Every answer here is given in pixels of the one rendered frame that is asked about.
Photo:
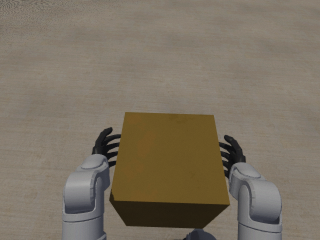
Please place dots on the left robot forearm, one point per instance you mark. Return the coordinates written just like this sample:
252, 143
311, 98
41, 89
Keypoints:
83, 203

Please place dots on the carton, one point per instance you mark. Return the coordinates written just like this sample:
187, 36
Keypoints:
169, 171

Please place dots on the robot right hand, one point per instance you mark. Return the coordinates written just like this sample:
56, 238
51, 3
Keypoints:
235, 156

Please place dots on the right robot forearm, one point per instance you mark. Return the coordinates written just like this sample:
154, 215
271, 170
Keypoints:
259, 212

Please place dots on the robot left hand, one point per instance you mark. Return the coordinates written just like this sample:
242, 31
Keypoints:
102, 148

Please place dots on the robot right thigh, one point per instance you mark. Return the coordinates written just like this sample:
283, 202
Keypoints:
200, 235

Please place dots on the right robot shin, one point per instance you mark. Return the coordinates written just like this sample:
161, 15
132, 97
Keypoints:
197, 229

